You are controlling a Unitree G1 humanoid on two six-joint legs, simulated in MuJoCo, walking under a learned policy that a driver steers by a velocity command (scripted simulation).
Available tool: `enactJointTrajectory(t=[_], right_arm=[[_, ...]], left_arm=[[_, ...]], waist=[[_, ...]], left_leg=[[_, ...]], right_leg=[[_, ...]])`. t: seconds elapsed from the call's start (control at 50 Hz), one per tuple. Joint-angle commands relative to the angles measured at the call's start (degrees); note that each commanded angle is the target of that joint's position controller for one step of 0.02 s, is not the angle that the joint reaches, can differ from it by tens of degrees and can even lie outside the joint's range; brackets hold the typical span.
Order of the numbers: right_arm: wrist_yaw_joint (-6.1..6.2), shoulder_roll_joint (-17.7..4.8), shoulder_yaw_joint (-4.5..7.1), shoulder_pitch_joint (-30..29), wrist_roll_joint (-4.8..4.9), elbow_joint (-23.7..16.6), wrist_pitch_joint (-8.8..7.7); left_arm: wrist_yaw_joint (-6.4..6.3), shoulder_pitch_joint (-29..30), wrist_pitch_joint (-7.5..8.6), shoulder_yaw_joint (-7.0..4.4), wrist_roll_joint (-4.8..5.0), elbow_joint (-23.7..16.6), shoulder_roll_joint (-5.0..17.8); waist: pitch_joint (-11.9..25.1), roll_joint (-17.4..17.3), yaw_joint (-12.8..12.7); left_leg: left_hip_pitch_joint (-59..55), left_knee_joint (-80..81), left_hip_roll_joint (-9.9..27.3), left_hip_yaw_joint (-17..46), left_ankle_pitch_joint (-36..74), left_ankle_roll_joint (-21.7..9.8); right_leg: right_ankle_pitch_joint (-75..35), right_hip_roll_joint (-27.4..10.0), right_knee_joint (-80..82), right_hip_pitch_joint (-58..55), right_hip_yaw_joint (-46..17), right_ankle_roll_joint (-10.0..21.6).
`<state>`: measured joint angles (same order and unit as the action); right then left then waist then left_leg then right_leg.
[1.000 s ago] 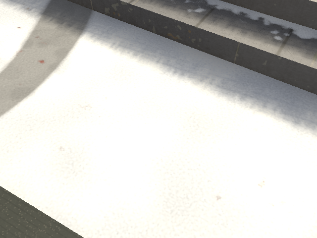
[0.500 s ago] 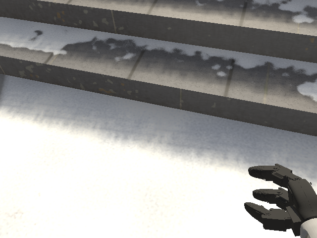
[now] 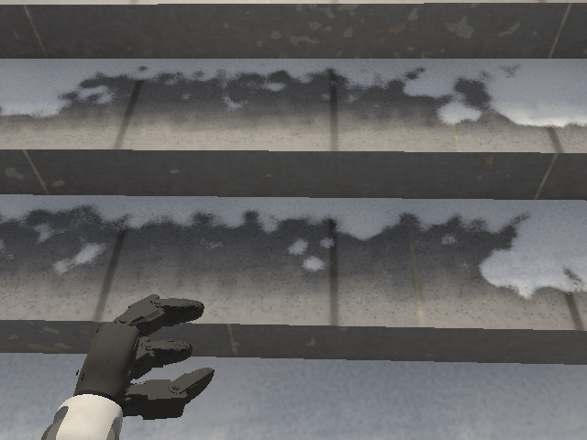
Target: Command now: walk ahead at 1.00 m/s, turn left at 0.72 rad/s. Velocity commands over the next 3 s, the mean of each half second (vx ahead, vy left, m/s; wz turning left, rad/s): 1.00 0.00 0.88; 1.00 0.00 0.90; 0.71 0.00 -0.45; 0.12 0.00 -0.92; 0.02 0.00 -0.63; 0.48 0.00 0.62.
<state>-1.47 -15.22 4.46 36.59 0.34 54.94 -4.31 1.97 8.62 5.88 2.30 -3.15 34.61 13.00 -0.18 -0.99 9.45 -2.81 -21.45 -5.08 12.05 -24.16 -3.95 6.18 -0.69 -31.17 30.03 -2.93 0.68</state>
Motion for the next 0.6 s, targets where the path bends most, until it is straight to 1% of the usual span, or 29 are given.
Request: enactJointTrajectory(t=[0.02,0.04,0.06,0.08,0.1,0.12,0.14,0.16,0.18,0.22,0.24,0.26,0.28,0.3,0.32,0.34,0.36,0.38,0.4,0.42,0.44,0.46,0.48,0.5,0.52,0.54,0.56,0.58,0.6], right_arm=[[-0.14,-8.8,1.57,-11.4,0.97,-7.9,-2.04],[0.73,-0.78,-0.57,-5.67,2.88,-9.54,-1.26],[1.19,-4.9,-0.25,-9.22,1.13,-9.96,0.07],[0.72,-6.31,0.24,-13.85,-0.26,-10.03,0.88],[0.08,-5.91,0.27,-16.3,-0.89,-10.19,1.33],[-0.46,-4.97,0.22,-17.47,-1.3,-10.37,1.9],[-1.02,-3.76,0.05,-18.23,-1.81,-10.99,2.71],[-1.35,-2.35,-0.27,-20.01,-2.03,-12.1,3.38],[-1.61,-1.81,-0.52,-22.05,-2.18,-13.31,3.79],[-2.34,-1.37,-1.13,-27.06,-2.35,-16.52,3.9],[-2.74,-1.44,-1.52,-29.61,-2.12,-18.32,3.69],[-3.12,-1.84,-1.87,-31.77,-1.9,-19.4,3.41],[-3.62,-2.07,-2.32,-34.24,-1.77,-20.48,3.26],[-3.91,-2.3,-2.65,-36.26,-1.82,-20.97,3.19],[-3.95,-3.15,-2.64,-36.91,-2.08,-21.11,3.21],[-3.79,-4.27,-2.51,-35.84,-2.41,-20.75,3.23],[-3.56,-5.95,-2.09,-32.05,-2.42,-19.74,3.16],[-2.9,-7.84,-1.31,-22.53,-2.34,-17.3,3.34],[-2.24,-10.29,-0.09,-10.6,-2.39,-13.81,3.08],[-0.76,-12.84,1.59,-2.11,-2.32,-10.6,3.1],[0.78,-18.53,2.98,-6.2,-0.99,-10.36,3.92],[1.12,-24.5,4.24,-10.39,-2.63,-14.1,4.38],[1.72,-22.12,4.27,-11.84,-2.52,-15.59,4.87],[2.3,-18.6,3.35,-13.24,-2.35,-14.7,4.62],[2.36,-15.65,2.16,-14.48,-1.91,-14.2,3.92],[2.55,-13.95,1.34,-16.0,-1.35,-14.66,2.99],[2.58,-11.75,0.38,-15.73,-1.02,-13.69,2.28],[2.61,-11.48,0.0,-12.94,-1.28,-12.17,1.58],[2.03,-11.51,-0.07,-9.91,-1.62,-10.08,0.64]], left_arm=[[-3.25,-30.07,0.21,-6.38,-1.53,4.12,16.15],[-3.66,-31.65,-0.24,-6.97,-2.55,4.42,18.58],[-3.8,-28.1,-0.77,-7.23,-0.75,4.86,15.61],[-3.48,-24.3,-0.44,-6.19,0.08,4.76,10.82],[-2.98,-22.89,-0.02,-5.62,0.16,5.66,8.4],[-2.88,-23.01,0.37,-5.35,0.14,6.58,7.19],[-2.79,-23.83,0.88,-5.17,0.7,7.99,6.49],[-2.47,-24.59,1.43,-5.2,1.47,9.37,6.06],[-2.27,-25.16,1.82,-5.2,1.93,10.18,5.82],[-2.06,-24.83,2.42,-5.04,2.07,11.03,5.22],[-2.08,-23.53,2.77,-5.22,2.08,11.2,5.84],[-2.08,-21.66,2.94,-5.3,1.92,10.99,6.29],[-2.0,-21.23,2.98,-5.47,1.99,11.05,7.36],[-1.98,-22.41,3.01,-5.65,2.04,11.55,8.5],[-2.1,-24.27,2.98,-5.93,2.14,11.8,10.41],[-2.51,-25.98,2.62,-6.24,2.06,11.88,12.3],[-3.04,-26.29,1.98,-6.69,1.96,11.52,14.38],[-3.53,-24.42,0.91,-7.13,1.29,10.94,15.96],[-3.69,-21.31,-0.12,-7.32,1.42,9.04,16.64],[-3.16,-20.43,-0.55,-6.94,1.22,8.71,14.41],[-1.98,-18.77,-0.04,-4.68,-0.35,7.34,6.08],[-2.39,-26.56,0.79,-4.35,0.88,0.56,8.12],[-2.5,-21.93,1.71,-3.71,0.15,-0.15,10.15],[-2.61,-20.41,1.95,-3.29,-0.19,-0.35,9.69],[-2.77,-19.31,1.46,-2.76,-1.46,-0.59,8.3],[-2.67,-20.78,0.23,-2.32,-2.14,-0.71,7.49],[-2.52,-20.02,-1.44,-1.82,-2.22,-1.62,6.07],[-2.75,-16.47,-2.53,-0.78,-2.25,-4.39,2.4],[-3.55,-10.53,-2.96,0.16,-1.68,-7.72,-1.29]], waist=[[13.84,5.69,-21.25],[20.81,14.79,-17.05],[15.02,10.87,-15.95],[6.84,5.79,-14.85],[2.5,3.51,-13.72],[-0.11,4.03,-12.48],[-1.85,5.58,-11.11],[-2.81,5.9,-10.24],[-2.95,5.86,-9.7],[-2.96,5.97,-8.77],[-3.65,6.78,-7.99],[-4.34,6.37,-7.45],[-4.74,5.39,-7.45],[-4.94,3.68,-7.91],[-4.15,3.73,-7.84],[-2.48,4.07,-6.73],[0.45,5.86,-4.13],[5.15,8.36,1.07],[10.11,7.72,6.48],[12.94,1.56,9.15],[6.81,-12.79,3.97],[23.09,-15.27,-2.92],[21.74,-5.55,-1.4],[11.44,-0.15,-3.88],[6.48,4.75,-6.63],[3.4,6.02,-9.4],[0.6,5.33,-11.0],[0.78,1.71,-10.02],[0.48,-0.65,-8.94]], left_leg=[[32.56,-32.54,2.95,0.39,28.07,-1.64],[43.37,-49.04,0.46,-4.73,-4.26,-1.06],[48.74,-53.75,4.55,-7.22,1.52,-1.94],[49.88,-52.92,7.04,-7.58,5.47,-2.0],[49.08,-51.28,8.65,-7.7,7.14,-1.66],[47.92,-50.22,9.76,-7.68,7.63,-1.23],[47.73,-49.33,10.75,-7.75,7.63,-0.66],[48.55,-48.25,11.6,-8.11,8.12,-0.43],[49.87,-48.0,12.14,-8.69,9.21,-0.2],[50.74,-45.5,12.28,-10.33,14.34,-0.25],[49.36,-41.9,12.39,-11.03,17.77,-0.35],[46.21,-36.29,11.75,-12.43,21.13,-0.65],[41.25,-29.34,10.57,-15.24,24.06,-1.37],[36.47,-24.37,8.3,-18.98,25.87,-2.29],[32.42,-21.8,5.84,-21.39,25.9,-3.11],[29.46,-20.52,3.25,-23.01,24.98,-3.87],[25.03,-19.8,1.43,-23.34,23.31,-4.8],[16.8,-22.12,0.23,-22.79,19.66,-6.26],[4.88,-19.56,-0.13,-20.0,19.68,-8.81],[-11.21,-15.97,1.12,-15.19,21.5,-11.11],[-13.39,-16.75,7.77,-2.61,35.09,-12.1],[-27.89,-6.07,19.52,24.12,30.93,-24.4],[-24.37,2.86,19.96,30.62,13.82,-22.79],[-14.09,5.21,18.39,27.72,9.58,-20.63],[-4.01,5.42,15.49,23.46,12.21,-18.51],[4.74,5.58,13.18,18.63,16.61,-17.36],[12.4,5.68,11.78,16.89,19.94,-17.3],[14.31,4.71,11.84,18.39,21.36,-19.03],[13.07,5.17,13.44,20.99,18.65,-19.81]], right_leg=[[19.6,-12.42,3.97,-49.14,-11.83,3.71],[32.72,-28.51,12.4,-56.17,-37.39,9.19],[40.71,-26.12,16.38,-48.59,-42.55,10.43],[33.46,-22.64,16.77,-41.34,-32.72,9.31],[21.95,-19.91,17.55,-35.93,-24.41,8.56],[13.9,-17.76,18.77,-32.03,-17.9,7.38],[9.18,-16.66,19.74,-29.68,-13.05,6.6],[4.64,-15.85,20.61,-28.85,-9.1,5.58],[-0.47,-15.69,21.31,-29.15,-5.85,5.39],[-10.9,-14.6,22.45,-28.55,1.19,4.69],[-14.68,-13.63,23.37,-26.61,5.08,4.2],[-17.79,-11.72,24.04,-24.51,9.64,3.15],[-20.55,-10.19,25.13,-22.25,13.21,2.14],[-27.31,-8.76,25.22,-21.66,15.81,1.35],[-39.53,-8.95,22.75,-23.02,16.7,1.05],[-53.08,-9.48,18.17,-25.89,16.9,0.28],[-62.44,-10.64,11.86,-28.08,16.51,-0.24],[-69.46,-12.14,0.47,-28.51,16.06,0.18],[-68.5,-12.65,-15.04,-24.33,14.77,1.13],[-36.08,-7.55,-38.06,-10.82,14.97,0.41],[19.78,3.21,-65.33,8.91,14.17,-1.22],[20.23,3.37,-75.37,21.0,1.16,-1.3],[15.38,0.4,-74.23,23.91,-1.87,-0.91],[14.71,-1.4,-72.6,25.74,-1.15,-1.02],[15.35,-3.2,-70.39,24.02,-0.63,-1.45],[15.71,-4.38,-68.16,21.58,-0.63,-2.14],[17.42,-4.63,-70.83,22.11,0.84,-3.05],[23.72,-2.79,-86.13,28.93,3.25,-2.9],[30.39,-1.58,-100.55,39.84,2.25,-1.58]])
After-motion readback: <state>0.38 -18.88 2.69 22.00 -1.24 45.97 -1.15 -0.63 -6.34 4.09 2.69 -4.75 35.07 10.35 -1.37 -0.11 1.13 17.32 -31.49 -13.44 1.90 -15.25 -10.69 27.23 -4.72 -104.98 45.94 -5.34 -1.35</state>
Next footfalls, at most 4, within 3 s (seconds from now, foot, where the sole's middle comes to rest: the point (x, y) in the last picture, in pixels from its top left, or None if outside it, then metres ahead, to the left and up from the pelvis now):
0.02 right None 0.18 -0.14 -0.76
0.42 left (215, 426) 0.54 0.14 -0.76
0.82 right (177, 240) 0.95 0.18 -0.60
1.24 left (11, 225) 1.07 0.59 -0.60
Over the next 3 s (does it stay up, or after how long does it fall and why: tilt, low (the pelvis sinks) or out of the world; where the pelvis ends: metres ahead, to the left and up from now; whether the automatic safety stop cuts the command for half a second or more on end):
stays up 1.45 0.77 0.31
